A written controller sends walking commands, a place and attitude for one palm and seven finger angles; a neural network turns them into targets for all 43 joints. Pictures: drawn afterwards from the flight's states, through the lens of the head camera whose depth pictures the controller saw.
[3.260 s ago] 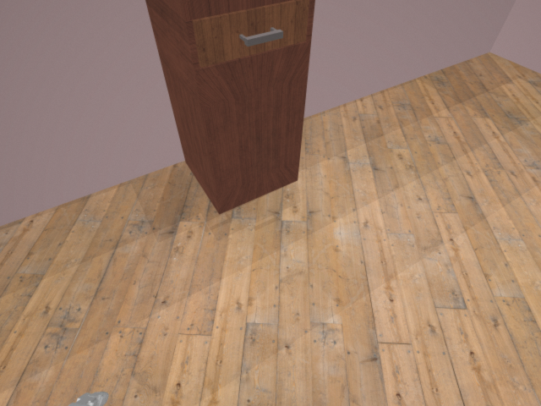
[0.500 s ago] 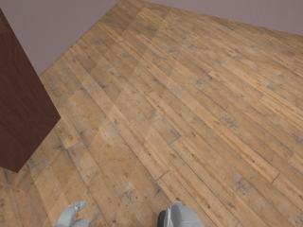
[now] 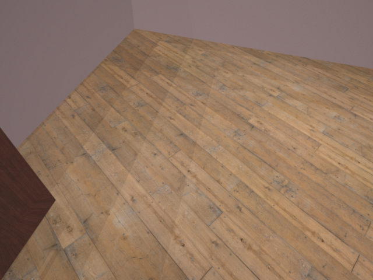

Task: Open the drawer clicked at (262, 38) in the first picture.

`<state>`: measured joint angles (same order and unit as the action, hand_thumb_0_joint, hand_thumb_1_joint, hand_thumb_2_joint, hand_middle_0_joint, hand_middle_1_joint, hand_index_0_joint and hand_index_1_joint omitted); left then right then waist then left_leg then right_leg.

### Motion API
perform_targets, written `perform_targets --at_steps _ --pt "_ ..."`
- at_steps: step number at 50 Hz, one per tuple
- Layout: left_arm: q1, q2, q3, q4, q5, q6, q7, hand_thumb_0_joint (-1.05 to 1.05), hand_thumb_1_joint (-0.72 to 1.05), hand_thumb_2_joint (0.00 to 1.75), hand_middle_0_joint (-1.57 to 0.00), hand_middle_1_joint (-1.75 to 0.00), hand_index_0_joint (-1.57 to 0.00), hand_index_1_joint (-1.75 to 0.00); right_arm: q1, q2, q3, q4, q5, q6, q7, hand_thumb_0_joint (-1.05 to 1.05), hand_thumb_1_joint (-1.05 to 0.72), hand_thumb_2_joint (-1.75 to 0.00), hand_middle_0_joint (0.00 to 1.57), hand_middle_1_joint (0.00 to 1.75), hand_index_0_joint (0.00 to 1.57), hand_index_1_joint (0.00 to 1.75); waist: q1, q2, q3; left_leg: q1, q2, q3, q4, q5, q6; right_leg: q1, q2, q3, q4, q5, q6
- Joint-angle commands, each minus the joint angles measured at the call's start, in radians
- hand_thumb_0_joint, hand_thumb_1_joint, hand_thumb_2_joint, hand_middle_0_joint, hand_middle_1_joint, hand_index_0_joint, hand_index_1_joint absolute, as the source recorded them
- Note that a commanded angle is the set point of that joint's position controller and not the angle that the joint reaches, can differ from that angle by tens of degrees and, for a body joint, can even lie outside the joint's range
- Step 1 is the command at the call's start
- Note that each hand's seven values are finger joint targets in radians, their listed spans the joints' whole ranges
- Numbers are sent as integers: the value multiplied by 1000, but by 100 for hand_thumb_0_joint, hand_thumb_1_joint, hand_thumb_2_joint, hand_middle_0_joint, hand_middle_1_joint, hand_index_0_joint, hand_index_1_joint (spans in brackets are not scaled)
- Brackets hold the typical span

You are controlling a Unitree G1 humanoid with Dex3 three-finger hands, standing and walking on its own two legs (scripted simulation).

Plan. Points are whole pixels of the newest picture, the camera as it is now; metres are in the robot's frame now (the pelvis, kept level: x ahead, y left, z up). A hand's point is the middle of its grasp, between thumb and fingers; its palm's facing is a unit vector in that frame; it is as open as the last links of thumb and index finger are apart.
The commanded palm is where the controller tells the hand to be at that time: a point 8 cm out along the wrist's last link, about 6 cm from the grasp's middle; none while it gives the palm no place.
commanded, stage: walk to a spot facing it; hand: left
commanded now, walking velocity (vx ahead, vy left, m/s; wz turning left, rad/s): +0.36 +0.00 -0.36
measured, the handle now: out of the picture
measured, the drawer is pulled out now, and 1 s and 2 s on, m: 0.00 0.00 0.00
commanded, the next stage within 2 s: turn to face it in 0.82 s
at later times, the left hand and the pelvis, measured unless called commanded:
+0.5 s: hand (154, 205) +0.35 +0.12 -0.17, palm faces -0.24 -0.95 -0.20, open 7.4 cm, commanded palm none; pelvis +0.21 -0.04 -0.01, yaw -13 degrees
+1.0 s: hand (157, 179) +0.45 +0.13 -0.18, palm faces -0.20 -0.97 -0.14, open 7.4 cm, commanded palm none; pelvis +0.42 -0.04 +0.00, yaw -15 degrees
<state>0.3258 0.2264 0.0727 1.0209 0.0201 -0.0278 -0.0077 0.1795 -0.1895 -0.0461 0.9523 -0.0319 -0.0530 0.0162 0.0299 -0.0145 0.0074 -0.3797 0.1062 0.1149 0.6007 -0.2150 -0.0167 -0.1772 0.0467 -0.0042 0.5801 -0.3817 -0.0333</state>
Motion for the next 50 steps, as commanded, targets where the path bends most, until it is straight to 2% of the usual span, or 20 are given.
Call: perform_targets --at_steps 1,3,6,13,17,19,21,22,23,24,25,28,32,40,43,44,45,46,48,50 --pt "-81 67 8 -97 5 -26 -1 0 90 90 -20 -30 -20 -30 341 -214 -52 45 -7 -16 -29 0 -90 -90 20 30 20 30 -155 279 -45 452 416 -550 -414 -315 160 -533 -58 27 619 -145 -10" --pt "-102 48 14 -81 10 -21 -20 0 90 90 -20 -30 -20 -30 218 -137 -28 14 -1 -22 -30 0 -90 -90 20 30 20 30 -92 100 85 292 344 -366 -438 -286 131 -548 -137 28 666 10 -5" --pt "-22 1 12 -47 15 10 -25 0 90 90 -20 -30 -20 -30 168 -94 -18 22 4 -38 -36 0 -90 -90 20 30 20 30 -32 120 78 222 253 -116 -438 -76 92 -469 -157 5 627 130 21" --pt "-139 -34 9 -78 18 26 -35 0 90 90 -20 -30 -20 -30 258 -78 -25 82 7 -42 -41 0 -90 -90 20 30 20 30 -55 137 104 331 226 48 -434 140 113 -525 -182 -73 366 227 51" --pt "-246 -46 1 -99 14 15 -35 0 90 90 -20 -30 -20 -30 318 -85 -27 120 -3 -30 -37 0 -90 -90 20 30 20 30 -94 169 127 380 234 97 -386 254 111 -457 -143 -134 163 195 27" --pt "-243 -41 2 -97 13 7 -35 0 90 90 -20 -30 -20 -30 313 -94 -27 129 -5 -26 -37 0 -90 -90 20 30 20 30 -78 172 111 403 242 122 -338 346 103 -395 -114 -153 101 176 2" --pt "-138 -17 7 -62 15 -5 -31 0 90 90 -20 -30 -20 -30 298 -114 -32 133 0 -22 -38 0 -90 -90 20 30 20 30 -23 157 33 419 233 158 -161 610 88 -210 -53 -196 27 142 -33" --pt "-3 14 15 -17 19 -13 -24 0 90 90 -20 -30 -20 -30 280 -119 -32 132 6 -20 -36 0 -90 -90 20 30 20 30 46 123 -35 357 206 187 20 661 60 -13 -24 -211 -39 200 -49" --pt "147 95 38 27 23 -25 -15 0 90 90 -20 -30 -20 -30 271 -96 -26 123 18 -22 -24 0 -90 -90 20 30 20 30 117 11 -132 154 167 198 264 483 27 264 -122 -88 -47 223 -82" --pt "253 214 68 54 16 -33 1 0 90 90 -20 -30 -20 -30 298 -19 -10 88 32 -28 -24 0 -90 -90 20 30 20 30 129 -224 -256 -171 10 163 597 -267 -20 522 -427 384 -132 275 -201" --pt "250 257 68 58 -11 -25 6 0 90 90 -20 -30 -20 -30 210 -38 -13 56 33 -24 -28 0 -90 -90 20 30 20 30 126 -168 -225 -271 -6 15 766 -381 -5 457 -506 525 -258 300 -262" --pt "2 108 27 -4 -6 -30 19 0 90 90 -20 -30 -20 -30 143 -35 -20 68 10 -11 -25 0 -90 -90 20 30 20 30 25 -47 1 -254 106 -87 735 -146 1 61 -416 298 -335 124 -182" --pt "-64 53 3 0 9 -48 22 0 90 90 -20 -30 -20 -30 238 20 -14 99 5 23 -17 0 -90 -90 20 30 20 30 -70 -72 29 -115 96 -45 485 -108 -24 -121 -323 77 -363 248 -140" --pt "-15 86 8 19 5 -48 13 0 90 90 -20 -30 -20 -30 40 -12 -15 15 8 1 11 0 -90 -90 20 30 20 30 -25 -90 82 -53 42 11 85 3 -15 -39 -305 55 -342 183 -119" --pt "-13 86 10 27 1 -39 13 0 90 90 -20 -30 -20 -30 141 -53 -23 48 3 -12 1 0 -90 -90 20 30 20 30 -83 10 58 185 -7 55 -68 41 -5 -76 -247 3 -159 287 -80" --pt "-4 57 7 17 -3 -35 10 0 90 90 -20 -30 -20 -30 262 -118 -36 82 -4 -20 -9 0 -90 -90 20 30 20 30 -127 132 -10 355 67 -62 -142 46 25 -155 -172 -44 59 284 -42" --pt "23 -3 -1 -3 -13 -32 3 0 90 90 -20 -30 -20 -30 365 -230 -61 99 -16 -21 -18 0 -90 -90 20 30 20 30 -144 364 -82 490 311 -361 -265 50 116 -328 -52 -149 360 -40 8" --pt "-12 14 -7 -19 -4 -30 10 0 90 90 -20 -30 -20 -30 379 -228 -52 113 -8 -11 -28 0 -90 -90 20 30 20 30 -153 386 -95 470 379 -472 -356 18 148 -391 -42 -57 557 -211 5" --pt "-75 13 -3 -12 1 -29 4 0 90 90 -20 -30 -20 -30 249 -141 -25 80 1 -11 -38 0 -90 -90 20 30 20 30 -105 199 30 291 326 -376 -348 151 178 -432 -133 -17 656 -89 15" --pt "-39 -21 -12 10 3 -18 2 0 90 90 -20 -30 -20 -30 167 -90 -6 68 7 -24 -43 0 -90 -90 20 30 20 30 -48 140 22 214 242 -222 -340 351 153 -348 -166 -25 562 -18 48"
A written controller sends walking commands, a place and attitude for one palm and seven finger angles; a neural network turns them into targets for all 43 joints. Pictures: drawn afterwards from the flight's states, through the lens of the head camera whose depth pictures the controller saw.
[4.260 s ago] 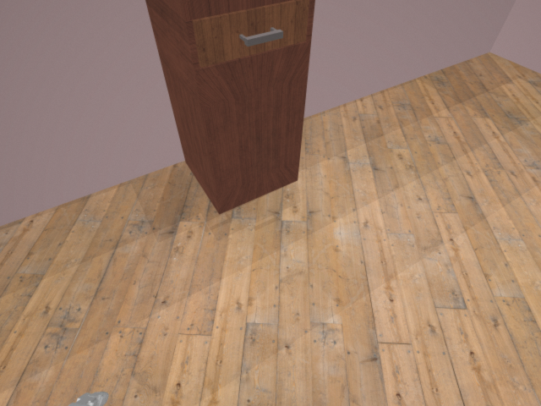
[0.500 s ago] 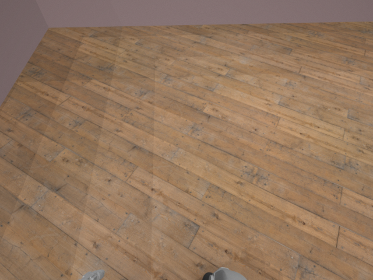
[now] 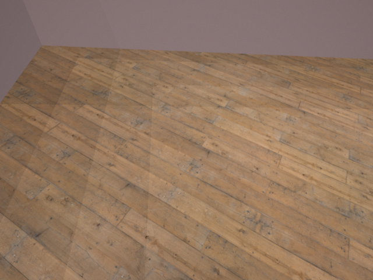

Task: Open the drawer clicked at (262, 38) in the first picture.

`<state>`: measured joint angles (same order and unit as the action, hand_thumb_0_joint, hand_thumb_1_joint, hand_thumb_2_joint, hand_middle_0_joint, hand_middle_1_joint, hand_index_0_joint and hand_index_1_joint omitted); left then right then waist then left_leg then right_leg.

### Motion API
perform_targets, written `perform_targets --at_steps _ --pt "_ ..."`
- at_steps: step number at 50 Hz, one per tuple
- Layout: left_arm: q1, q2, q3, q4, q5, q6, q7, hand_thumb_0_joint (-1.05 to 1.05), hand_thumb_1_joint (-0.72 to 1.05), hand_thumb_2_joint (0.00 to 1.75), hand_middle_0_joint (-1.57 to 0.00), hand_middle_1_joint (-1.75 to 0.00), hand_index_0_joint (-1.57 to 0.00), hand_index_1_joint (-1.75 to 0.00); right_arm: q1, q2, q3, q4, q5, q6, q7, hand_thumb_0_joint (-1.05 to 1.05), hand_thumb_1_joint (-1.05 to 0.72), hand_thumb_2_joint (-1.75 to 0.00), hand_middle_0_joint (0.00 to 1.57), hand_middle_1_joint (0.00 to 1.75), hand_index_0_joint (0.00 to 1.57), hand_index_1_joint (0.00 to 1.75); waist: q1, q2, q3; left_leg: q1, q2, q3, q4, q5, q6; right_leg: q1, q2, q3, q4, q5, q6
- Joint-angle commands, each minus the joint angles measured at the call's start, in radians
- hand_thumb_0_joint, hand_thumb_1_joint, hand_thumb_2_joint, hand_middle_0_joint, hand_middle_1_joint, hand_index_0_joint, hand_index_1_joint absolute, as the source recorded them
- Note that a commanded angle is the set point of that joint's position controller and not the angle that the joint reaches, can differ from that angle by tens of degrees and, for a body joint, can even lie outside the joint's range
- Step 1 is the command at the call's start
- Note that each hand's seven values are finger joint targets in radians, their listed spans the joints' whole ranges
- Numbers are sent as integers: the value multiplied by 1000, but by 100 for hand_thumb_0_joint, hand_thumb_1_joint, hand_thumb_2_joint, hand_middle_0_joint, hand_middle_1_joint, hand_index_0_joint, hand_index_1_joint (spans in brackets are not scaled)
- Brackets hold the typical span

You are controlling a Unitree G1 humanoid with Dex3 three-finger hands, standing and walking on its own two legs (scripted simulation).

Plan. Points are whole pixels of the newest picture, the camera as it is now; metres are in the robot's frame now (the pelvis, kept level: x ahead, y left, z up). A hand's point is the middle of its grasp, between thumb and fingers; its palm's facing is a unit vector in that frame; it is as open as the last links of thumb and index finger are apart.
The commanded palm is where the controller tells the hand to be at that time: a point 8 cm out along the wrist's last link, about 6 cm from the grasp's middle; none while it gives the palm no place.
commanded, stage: turn to face it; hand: left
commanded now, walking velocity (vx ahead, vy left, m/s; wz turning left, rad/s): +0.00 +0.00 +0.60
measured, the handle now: out of the picture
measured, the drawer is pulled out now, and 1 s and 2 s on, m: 0.00 0.00 0.00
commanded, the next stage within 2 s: none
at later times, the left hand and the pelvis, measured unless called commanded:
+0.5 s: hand out of the picture +0.13 +0.15 -0.13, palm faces +0.30 -0.92 -0.25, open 7.4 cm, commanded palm none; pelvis +0.07 -0.05 +0.01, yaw +17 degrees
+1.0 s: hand out of the picture -0.02 +0.20 -0.16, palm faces +0.61 -0.75 -0.27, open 7.4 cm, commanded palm none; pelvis +0.06 -0.02 +0.01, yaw +35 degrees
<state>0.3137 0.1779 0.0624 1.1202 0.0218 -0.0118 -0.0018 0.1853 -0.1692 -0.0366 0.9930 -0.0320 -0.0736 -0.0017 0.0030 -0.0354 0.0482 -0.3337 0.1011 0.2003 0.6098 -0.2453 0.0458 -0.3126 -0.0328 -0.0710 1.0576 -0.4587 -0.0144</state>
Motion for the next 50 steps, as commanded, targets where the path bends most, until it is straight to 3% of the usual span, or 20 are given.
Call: perform_targets --at_steps 1,5,11,14,15,16,17,19,21,22,28,35,37,38,39,40,41,42,45,50 --pt "0 14 -6 -78 -1 -25 0 0 90 90 -20 -30 -20 -30 140 -107 -14 29 12 -5 -26 0 -90 -90 20 30 20 30 -2 171 -52 163 211 -241 -335 468 83 -162 -83 30 21 74 41" --pt "-28 7 -3 -103 -4 0 14 0 90 90 -20 -30 -20 -30 149 -130 -28 35 14 13 -26 0 -90 -90 20 30 20 30 -2 133 -89 171 182 -248 -298 589 111 -118 -53 5 -127 91 72" --pt "-113 28 13 -178 -11 14 24 0 90 90 -20 -30 -20 -30 123 -156 -55 14 7 58 -17 0 -90 -90 20 30 20 30 -16 196 -67 119 163 -333 -265 427 112 -64 -23 -8 -305 87 83" --pt "-37 48 22 -178 -14 8 27 0 90 90 -20 -30 -20 -30 70 -163 -67 -11 12 76 -13 0 -90 -90 20 30 20 30 31 158 -75 16 122 -348 -184 276 66 117 -10 -22 -535 241 79" --pt "-9 86 29 -175 -8 0 32 0 90 90 -20 -30 -20 -30 73 -136 -67 -23 19 77 -8 0 -90 -90 20 30 20 30 43 71 -77 -76 58 -313 -103 137 14 233 -68 26 -658 312 69" --pt "20 186 49 -183 8 -10 43 0 90 90 -20 -30 -20 -30 100 -59 -56 -48 26 79 -1 0 -90 -90 20 30 20 30 48 -227 -107 -258 -85 -157 129 -169 -66 368 -332 274 -762 386 -9" --pt "24 242 51 -207 2 0 42 0 90 90 -20 -30 -20 -30 96 -77 -66 -75 17 91 -2 0 -90 -90 20 30 20 30 50 -265 -99 -256 -101 -170 351 -367 -82 242 -492 353 -805 408 -101" --pt "-92 179 41 -244 -3 -1 43 0 90 90 -20 -30 -20 -30 91 -89 -75 -49 9 115 5 0 -90 -90 20 30 20 30 2 -166 -34 -252 -46 -218 570 -253 -88 97 -407 260 -834 236 -88" --pt "-151 121 22 -257 -3 -7 41 0 90 90 -20 -30 -20 -30 106 -86 -71 -35 5 118 15 0 -90 -90 20 30 20 30 -27 -120 -16 -253 -23 -191 619 -140 -104 94 -326 89 -790 337 -71" --pt "-146 111 21 -258 -1 -8 43 0 90 90 -20 -30 -20 -30 101 -81 -70 -39 8 118 18 0 -90 -90 20 30 20 30 -28 -117 -21 -249 -22 -184 608 -124 -110 107 -317 49 -776 411 -72" --pt "-63 162 30 -245 8 -3 40 0 90 90 -20 -30 -20 -30 -17 -91 -63 -98 10 129 25 0 -90 -90 20 30 20 30 16 -112 -46 -229 -23 -137 444 -153 -130 205 -347 -33 -736 530 -99" --pt "-46 234 48 -241 14 14 29 0 90 90 -20 -30 -20 -30 -101 -119 -44 -165 18 113 30 0 -90 -90 20 30 20 30 44 -169 -91 -92 -36 -65 140 -181 -97 237 -384 -88 -644 600 -97" --pt "-59 241 52 -242 9 20 25 0 90 90 -20 -30 -20 -30 -58 -143 -48 -169 16 105 29 0 -90 -90 20 30 20 30 15 -135 -118 23 -40 -54 -23 -85 -84 201 -374 -125 -553 559 -58" --pt "-63 237 54 -248 0 24 21 0 90 90 -20 -30 -20 -30 -5 -177 -58 -159 13 98 29 0 -90 -90 20 30 20 30 -21 -54 -146 158 -36 -68 -152 39 -72 121 -349 -160 -442 500 -16" --pt "-57 197 51 -275 -6 29 13 0 90 90 -20 -30 -20 -30 60 -289 -83 -153 7 87 24 0 -90 -90 20 30 20 30 -60 198 -192 341 149 -339 -239 271 15 -98 -241 -195 -218 232 63" --pt "-130 145 27 -332 -4 32 9 0 90 90 -20 -30 -20 -30 115 -380 -103 -145 13 90 16 0 -90 -90 20 30 20 30 -97 381 -157 366 350 -565 -272 610 147 -312 -128 -142 -22 -237 120" --pt "-174 165 27 -340 5 47 17 0 90 90 -20 -30 -20 -30 145 -366 -98 -117 15 90 5 0 -90 -90 20 30 20 30 -108 291 -171 342 343 -558 -247 584 172 -328 -124 -13 81 -196 108" --pt "-189 153 31 -329 -1 44 18 0 90 90 -20 -30 -20 -30 99 -346 -94 -127 13 88 -6 0 -90 -90 20 30 20 30 -85 287 -159 309 291 -523 -231 524 162 -347 -117 24 121 -131 110" --pt "-112 164 39 -286 -4 41 5 0 90 90 -20 -30 -20 -30 -59 -277 -71 -178 12 82 -4 0 -90 -90 20 30 20 30 -12 194 -106 200 147 -361 -239 424 96 -266 -99 34 103 49 115" --pt "-127 158 34 -304 -9 46 12 0 90 90 -20 -30 -20 -30 -29 -272 -76 -167 12 87 -1 0 -90 -90 20 30 20 30 -28 178 -95 187 134 -419 -263 336 118 -205 -66 46 -56 37 120"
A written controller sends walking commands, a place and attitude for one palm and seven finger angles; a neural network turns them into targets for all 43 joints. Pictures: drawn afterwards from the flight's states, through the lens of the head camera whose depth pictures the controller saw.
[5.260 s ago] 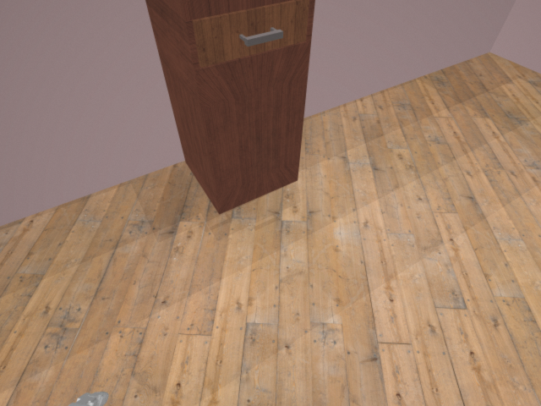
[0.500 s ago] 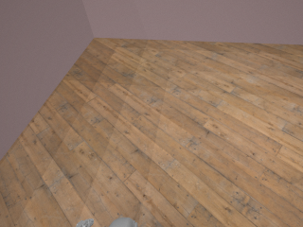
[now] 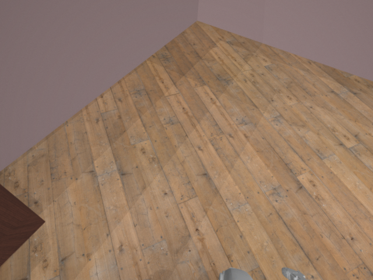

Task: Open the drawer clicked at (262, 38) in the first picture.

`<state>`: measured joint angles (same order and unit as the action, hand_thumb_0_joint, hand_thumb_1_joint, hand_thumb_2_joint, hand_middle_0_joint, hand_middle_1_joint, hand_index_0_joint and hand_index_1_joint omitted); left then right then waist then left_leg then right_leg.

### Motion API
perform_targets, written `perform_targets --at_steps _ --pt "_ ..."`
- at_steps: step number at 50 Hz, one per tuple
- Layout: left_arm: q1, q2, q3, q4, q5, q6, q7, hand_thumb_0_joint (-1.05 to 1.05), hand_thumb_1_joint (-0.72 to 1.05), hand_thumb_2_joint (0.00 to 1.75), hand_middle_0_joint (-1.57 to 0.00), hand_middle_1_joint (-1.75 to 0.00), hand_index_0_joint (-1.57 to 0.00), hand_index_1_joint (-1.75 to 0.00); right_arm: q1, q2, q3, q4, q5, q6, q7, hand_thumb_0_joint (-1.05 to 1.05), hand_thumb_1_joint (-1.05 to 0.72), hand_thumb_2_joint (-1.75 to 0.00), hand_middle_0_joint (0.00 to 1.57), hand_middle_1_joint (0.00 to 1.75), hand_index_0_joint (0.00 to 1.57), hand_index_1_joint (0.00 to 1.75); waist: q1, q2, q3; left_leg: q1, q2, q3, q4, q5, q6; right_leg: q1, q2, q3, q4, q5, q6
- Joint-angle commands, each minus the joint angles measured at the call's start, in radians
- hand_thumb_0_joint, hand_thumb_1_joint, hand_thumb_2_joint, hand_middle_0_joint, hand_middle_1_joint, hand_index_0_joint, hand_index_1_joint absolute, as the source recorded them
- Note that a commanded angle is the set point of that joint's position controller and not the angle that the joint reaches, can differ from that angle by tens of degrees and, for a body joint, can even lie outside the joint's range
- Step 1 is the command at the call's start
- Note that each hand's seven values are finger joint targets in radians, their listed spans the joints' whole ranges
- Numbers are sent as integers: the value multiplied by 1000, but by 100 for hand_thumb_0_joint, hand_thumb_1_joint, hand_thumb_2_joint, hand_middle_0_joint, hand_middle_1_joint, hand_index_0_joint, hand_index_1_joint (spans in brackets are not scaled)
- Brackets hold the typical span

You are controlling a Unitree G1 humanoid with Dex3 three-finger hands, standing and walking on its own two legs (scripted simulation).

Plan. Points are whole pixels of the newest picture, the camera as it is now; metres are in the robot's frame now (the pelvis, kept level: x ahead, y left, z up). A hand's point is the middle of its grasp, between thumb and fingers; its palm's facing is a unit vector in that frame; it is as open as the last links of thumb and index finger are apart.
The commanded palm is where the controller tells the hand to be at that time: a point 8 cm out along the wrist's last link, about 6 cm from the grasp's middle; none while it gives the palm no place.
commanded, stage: turn to face it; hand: left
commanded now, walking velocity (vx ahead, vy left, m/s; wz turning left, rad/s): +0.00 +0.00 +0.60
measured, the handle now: out of the picture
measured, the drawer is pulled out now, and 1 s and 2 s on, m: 0.00 0.00 0.00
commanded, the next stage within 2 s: take the last steps up to it in 1.70 s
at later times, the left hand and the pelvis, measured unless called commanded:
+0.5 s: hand out of the picture +0.01 +0.16 -0.15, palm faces +0.31 -0.91 -0.27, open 7.4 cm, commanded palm none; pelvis -0.01 -0.05 +0.00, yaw +19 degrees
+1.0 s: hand out of the picture -0.06 +0.21 -0.15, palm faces +0.58 -0.76 -0.29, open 7.4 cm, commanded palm none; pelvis -0.03 -0.04 +0.00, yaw +35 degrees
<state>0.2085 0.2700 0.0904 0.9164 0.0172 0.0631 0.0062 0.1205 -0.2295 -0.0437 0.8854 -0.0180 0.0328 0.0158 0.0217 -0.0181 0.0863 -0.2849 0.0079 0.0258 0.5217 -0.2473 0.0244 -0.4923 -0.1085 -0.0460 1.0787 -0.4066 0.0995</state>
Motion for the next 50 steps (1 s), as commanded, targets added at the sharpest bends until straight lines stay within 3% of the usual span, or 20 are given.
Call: perform_targets --at_steps 1,5,8,9,10,11,13,15,21,26,29,30,31,32,33,34,36,38,46,50 --pt "-31 59 4 -109 -6 -30 6 0 90 90 -20 -30 -20 -30 41 -216 -72 -57 -4 -17 -17 0 -90 -90 20 30 20 30 -49 157 -134 144 228 -263 -168 332 145 -15 19 20 -125 -29 5" --pt "-29 46 -1 -125 -12 -40 11 0 90 90 -20 -30 -20 -30 36 -214 -80 -59 -8 -8 -15 0 -90 -90 20 30 20 30 -48 193 -136 84 205 -324 -130 366 137 112 64 8 -312 -35 -12" --pt "95 71 6 -103 -12 -59 16 0 90 90 -20 -30 -20 -30 -4 -193 -83 -76 3 -5 -12 0 -90 -90 20 30 20 30 18 123 -182 -36 131 -308 -3 298 68 359 63 4 -650 183 -26" --pt "117 148 21 -105 3 -71 25 0 90 90 -20 -30 -20 -30 23 -128 -75 -87 12 -6 -6 0 -90 -90 20 30 20 30 27 -105 -187 -220 24 -205 173 52 -7 512 -135 191 -783 202 -82" --pt "103 225 29 -117 12 -70 28 0 90 90 -20 -30 -20 -30 22 -83 -67 -115 7 -8 -3 0 -90 -90 20 30 20 30 29 -314 -159 -347 -87 -58 408 -341 -69 488 -379 397 -810 344 -201" --pt "80 192 28 -123 3 -74 31 0 90 90 -20 -30 -20 -30 18 -136 -79 -98 -7 4 -5 0 -90 -90 20 30 20 30 26 -296 -144 -311 -27 -128 571 -336 -58 369 -381 375 -816 334 -236" --pt "-40 131 9 -148 3 -66 32 0 90 90 -20 -30 -20 -30 28 -120 -80 -60 -5 21 5 0 -90 -90 20 30 20 30 -32 -158 -51 -312 11 -101 733 -203 -71 273 -279 214 -791 286 -220" --pt "-61 96 -6 -155 6 -73 28 0 90 90 -20 -30 -20 -30 59 -101 -73 -35 -5 25 17 0 -90 -90 20 30 20 30 -47 -157 -50 -303 19 -56 743 -121 -92 286 -212 71 -757 370 -191" --pt "46 135 3 -105 11 -68 28 0 90 90 -20 -30 -20 -30 -26 -83 -55 -49 0 27 20 0 -90 -90 20 30 20 30 13 -167 -80 -259 30 24 495 -174 -111 408 -242 -8 -728 497 -215" --pt "66 169 17 -84 14 -59 24 0 90 90 -20 -30 -20 -30 -45 -75 -39 -59 8 10 17 0 -90 -90 20 30 20 30 33 -194 -124 -144 25 82 258 -207 -87 440 -279 -45 -657 609 -221" --pt "46 168 25 -75 4 -49 18 0 90 90 -20 -30 -20 -30 43 -103 -45 -47 4 -5 12 0 -90 -90 20 30 20 30 -17 -145 -168 48 17 102 -27 -14 -64 375 -256 -125 -505 551 -146" --pt "47 144 22 -84 -4 -44 13 0 90 90 -20 -30 -20 -30 106 -167 -62 -33 1 -14 11 0 -90 -90 20 30 20 30 -58 0 -206 227 86 4 -124 163 -28 233 -214 -156 -341 426 -92" --pt "24 74 8 -133 -10 -42 2 0 90 90 -20 -30 -20 -30 168 -286 -93 -33 -5 -20 5 0 -90 -90 20 30 20 30 -95 326 -210 372 360 -364 -145 546 108 -79 -65 -177 -118 -145 -6" --pt "-78 73 -10 -172 3 -33 9 0 90 90 -20 -30 -20 -30 240 -313 -93 -5 4 -12 -3 0 -90 -90 20 30 20 30 -130 261 -185 321 433 -392 -149 662 182 -125 -38 -68 18 -265 -8" --pt "-82 56 -3 -159 2 -28 17 0 90 90 -20 -30 -20 -30 228 -287 -89 5 3 -19 -17 0 -90 -90 20 30 20 30 -117 290 -216 320 392 -385 -133 646 184 -147 -41 1 76 -227 -10" --pt "-99 70 2 -143 -4 -29 15 0 90 90 -20 -30 -20 -30 169 -256 -80 -12 0 -17 -25 0 -90 -90 20 30 20 30 -105 271 -160 236 345 -336 -145 539 177 -137 -40 22 109 -159 -9" --pt "-47 78 7 -109 -3 -30 4 0 90 90 -20 -30 -20 -30 52 -207 -61 -48 -3 -20 -25 0 -90 -90 20 30 20 30 -44 184 -125 159 246 -239 -161 434 133 -80 -28 29 90 -29 -8" --pt "-17 76 6 -94 -2 -28 2 0 90 90 -20 -30 -20 -30 28 -205 -60 -58 -2 -23 -22 0 -90 -90 20 30 20 30 -32 155 -127 122 223 -215 -183 354 125 -34 -17 24 41 2 -4" --pt "-55 57 -2 -131 -7 -33 10 0 90 90 -20 -30 -20 -30 58 -220 -78 -49 -6 -8 -16 0 -90 -90 20 30 20 30 -55 170 -126 110 203 -355 -172 255 146 57 50 27 -237 -32 -13" --pt "48 65 -1 -118 -14 -51 16 0 90 90 -20 -30 -20 -30 16 -211 -83 -65 -2 -1 -13 0 -90 -90 20 30 20 30 -3 162 -159 5 147 -372 -71 299 101 287 88 4 -548 106 -28"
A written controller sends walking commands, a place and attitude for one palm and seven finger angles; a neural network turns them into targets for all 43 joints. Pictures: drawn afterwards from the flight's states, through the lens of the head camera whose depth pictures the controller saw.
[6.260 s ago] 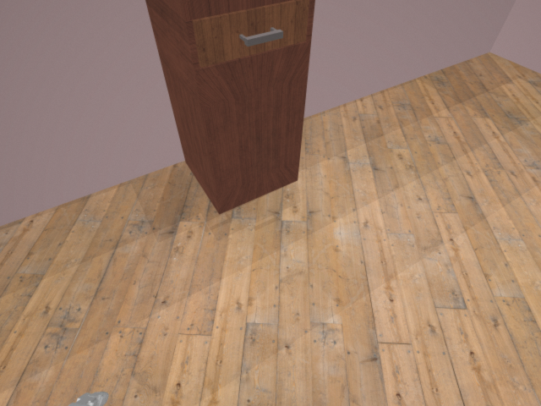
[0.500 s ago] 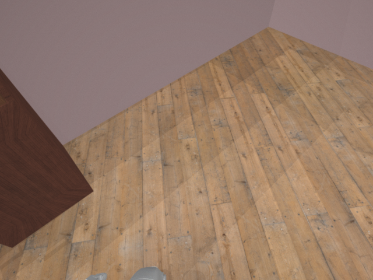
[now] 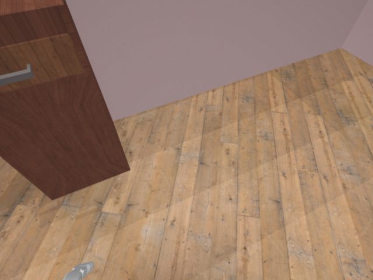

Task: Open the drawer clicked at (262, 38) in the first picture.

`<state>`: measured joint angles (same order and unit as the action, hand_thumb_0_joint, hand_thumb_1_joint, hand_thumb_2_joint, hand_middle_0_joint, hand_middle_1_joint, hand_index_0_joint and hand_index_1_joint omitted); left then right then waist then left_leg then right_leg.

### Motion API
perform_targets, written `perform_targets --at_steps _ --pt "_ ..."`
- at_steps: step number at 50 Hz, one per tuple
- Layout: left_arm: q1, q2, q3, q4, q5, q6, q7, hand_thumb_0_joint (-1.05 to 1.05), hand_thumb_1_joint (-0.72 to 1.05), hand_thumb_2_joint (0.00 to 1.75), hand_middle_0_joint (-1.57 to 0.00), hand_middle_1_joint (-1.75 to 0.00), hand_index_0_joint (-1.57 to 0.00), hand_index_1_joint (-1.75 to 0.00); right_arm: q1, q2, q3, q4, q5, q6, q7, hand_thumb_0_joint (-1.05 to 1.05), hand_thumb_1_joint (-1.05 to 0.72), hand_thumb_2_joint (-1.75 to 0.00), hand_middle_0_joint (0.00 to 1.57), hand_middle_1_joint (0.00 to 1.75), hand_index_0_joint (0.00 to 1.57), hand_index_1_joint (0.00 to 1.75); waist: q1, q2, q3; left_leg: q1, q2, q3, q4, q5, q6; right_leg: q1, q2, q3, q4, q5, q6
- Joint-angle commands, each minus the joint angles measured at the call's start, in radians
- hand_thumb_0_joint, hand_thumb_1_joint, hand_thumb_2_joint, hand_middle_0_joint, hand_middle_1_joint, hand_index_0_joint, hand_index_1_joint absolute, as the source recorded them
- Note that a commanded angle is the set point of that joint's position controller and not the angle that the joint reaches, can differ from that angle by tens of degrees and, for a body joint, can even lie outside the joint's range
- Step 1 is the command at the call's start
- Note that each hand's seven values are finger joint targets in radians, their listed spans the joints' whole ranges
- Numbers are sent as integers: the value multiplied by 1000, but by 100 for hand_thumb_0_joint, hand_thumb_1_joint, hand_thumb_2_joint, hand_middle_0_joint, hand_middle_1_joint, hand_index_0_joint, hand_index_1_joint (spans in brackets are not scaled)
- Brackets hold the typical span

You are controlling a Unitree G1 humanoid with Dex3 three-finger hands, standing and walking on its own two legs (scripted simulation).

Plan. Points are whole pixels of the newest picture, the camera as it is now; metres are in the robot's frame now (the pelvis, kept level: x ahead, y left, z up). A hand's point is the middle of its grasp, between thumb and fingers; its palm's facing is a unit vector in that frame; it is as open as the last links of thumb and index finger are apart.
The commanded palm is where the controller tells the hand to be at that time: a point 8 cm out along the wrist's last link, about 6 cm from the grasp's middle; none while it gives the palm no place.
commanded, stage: turn to face it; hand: left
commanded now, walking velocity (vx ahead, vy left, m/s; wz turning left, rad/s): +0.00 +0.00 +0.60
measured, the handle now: (9, 75) +0.67 +0.59 +0.04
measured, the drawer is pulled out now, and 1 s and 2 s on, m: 0.00 0.00 0.00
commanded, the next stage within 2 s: take the last steps up to it in 0.70 s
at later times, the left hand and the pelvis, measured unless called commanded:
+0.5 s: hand out of the picture -0.06 +0.22 -0.18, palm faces +0.34 -0.91 -0.24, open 7.4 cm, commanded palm none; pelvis -0.02 +0.01 -0.01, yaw +18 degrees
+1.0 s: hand out of the picture -0.02 +0.21 -0.15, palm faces +0.43 -0.87 -0.25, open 7.4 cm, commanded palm none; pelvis -0.01 +0.01 +0.00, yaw +25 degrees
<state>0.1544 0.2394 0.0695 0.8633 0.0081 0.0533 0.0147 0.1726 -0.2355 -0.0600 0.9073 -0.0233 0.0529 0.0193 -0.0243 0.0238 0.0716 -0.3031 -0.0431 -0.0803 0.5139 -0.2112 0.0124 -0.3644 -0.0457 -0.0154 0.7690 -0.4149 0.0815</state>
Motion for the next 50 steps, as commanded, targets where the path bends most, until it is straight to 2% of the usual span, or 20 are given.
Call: perform_targets --at_steps 1,2,3,5,7,9,18,21,22,24,26,29,31,40,44,46,47,48,49,50 --pt "138 127 28 -59 0 -49 12 0 90 90 -20 -30 -20 -30 -37 -174 -64 -93 11 -21 -14 0 -90 -90 20 30 20 30 62 51 -149 -80 146 -238 9 153 65 284 -25 13 -385 182 -22" --pt "159 220 45 -63 18 -61 22 0 90 90 -20 -30 -20 -30 -18 -107 -54 -110 20 -21 -7 0 -90 -90 20 30 20 30 71 -209 -160 -271 17 -88 221 -111 -16 411 -274 272 -514 184 -100" --pt "132 264 43 -81 18 -53 21 0 90 90 -20 -30 -20 -30 -25 -104 -56 -131 8 -21 -7 0 -90 -90 20 30 20 30 66 -304 -129 -309 -31 10 442 -370 -52 298 -456 378 -528 248 -208" --pt "36 197 33 -99 10 -53 22 0 90 90 -20 -30 -20 -30 -24 -132 -68 -92 -1 3 0 0 -90 -90 20 30 20 30 27 -238 -35 -278 33 -21 682 -275 -47 104 -373 290 -554 88 -209" --pt "-34 136 16 -108 13 -56 20 0 90 90 -20 -30 -20 -30 18 -114 -63 -58 -2 6 13 0 -90 -90 20 30 20 30 -17 -172 -7 -279 62 19 736 -165 -66 101 -284 107 -499 212 -177" --pt "8 130 13 -98 14 -65 21 0 90 90 -20 -30 -20 -30 21 -97 -54 -49 0 6 16 0 -90 -90 20 30 20 30 1 -202 -38 -280 66 53 703 -148 -84 185 -267 27 -462 351 -175" --pt "144 201 34 -20 25 -52 17 0 90 90 -20 -30 -20 -30 -93 -63 -20 -70 15 -8 10 0 -90 -90 20 30 20 30 80 -239 -110 -127 66 165 288 -258 -76 307 -330 -48 -365 607 -210" --pt "125 205 39 1 20 -46 14 0 90 90 -20 -30 -20 -30 -23 -73 -16 -51 14 -24 2 0 -90 -90 20 30 20 30 41 -242 -148 24 50 194 33 -123 -56 283 -306 -99 -258 631 -156" --pt "115 191 37 5 11 -42 12 0 90 90 -20 -30 -20 -30 22 -100 -23 -37 12 -31 3 0 -90 -90 20 30 20 30 12 -162 -165 151 65 179 -112 21 -45 212 -280 -138 -164 563 -107" --pt "94 76 6 -56 5 -32 4 0 90 90 -20 -30 -20 -30 120 -283 -62 -27 7 -39 -8 0 -90 -90 20 30 20 30 -40 296 -192 376 462 -269 -158 651 158 -207 -93 -145 194 -251 8" --pt "5 87 9 -36 7 -15 15 0 90 90 -20 -30 -20 -30 113 -236 -51 -1 3 -38 -34 0 -90 -90 20 30 20 30 -47 227 -141 259 405 -216 -154 564 184 -208 -87 -16 348 -180 -8" --pt "70 85 10 22 7 -21 -2 0 90 90 -20 -30 -20 -30 -5 -162 -22 -28 5 -48 -39 0 -90 -90 20 30 20 30 19 117 -101 214 298 -72 -159 534 144 -171 -81 -18 362 -16 2" --pt "80 85 7 35 6 -20 -2 0 90 90 -20 -30 -20 -30 13 -154 -19 -18 9 -53 -40 0 -90 -90 20 30 20 30 16 123 -106 232 274 -43 -163 581 134 -148 -70 -21 328 13 7" --pt "19 52 -7 22 2 -19 7 0 90 90 -20 -30 -20 -30 61 -142 -23 19 1 -45 -42 0 -90 -90 20 30 20 30 -3 116 -95 225 284 -141 -177 465 166 -61 -28 -20 82 -32 1" --pt "66 29 -15 49 8 -41 -2 0 90 90 -20 -30 -20 -30 75 -121 -20 43 -4 -49 -39 0 -90 -90 20 30 20 30 10 116 -98 153 263 -194 -196 121 157 73 13 -50 -113 -12 -27" --pt "150 27 -15 85 12 -61 -6 0 90 90 -20 -30 -20 -30 71 -100 -15 54 4 -54 -37 0 -90 -90 20 30 20 30 52 55 -91 22 206 -163 -131 -97 110 271 11 -61 -349 122 -36" --pt "195 74 -6 105 21 -75 -2 0 90 90 -20 -30 -20 -30 80 -55 -8 57 12 -60 -33 0 -90 -90 20 30 20 30 73 -75 -82 -127 127 -93 3 -188 62 418 -83 51 -453 64 -64" --pt "260 155 11 118 30 -81 6 0 90 90 -20 -30 -20 -30 73 8 9 30 16 -68 -28 0 -90 -90 20 30 20 30 98 -318 -49 -322 2 68 233 -327 3 485 -322 355 -579 -83 -158" --pt "297 182 16 112 19 -77 8 0 90 90 -20 -30 -20 -30 3 -61 -11 0 0 -60 -20 0 -90 -90 20 30 20 30 129 -256 12 -375 36 43 391 -376 -2 352 -420 473 -657 -260 -239" --pt "272 161 15 117 15 -87 10 0 90 90 -20 -30 -20 -30 -20 -68 -17 4 -5 -53 -12 0 -90 -90 20 30 20 30 112 -271 71 -390 66 12 481 -295 2 257 -392 496 -703 -345 -241"
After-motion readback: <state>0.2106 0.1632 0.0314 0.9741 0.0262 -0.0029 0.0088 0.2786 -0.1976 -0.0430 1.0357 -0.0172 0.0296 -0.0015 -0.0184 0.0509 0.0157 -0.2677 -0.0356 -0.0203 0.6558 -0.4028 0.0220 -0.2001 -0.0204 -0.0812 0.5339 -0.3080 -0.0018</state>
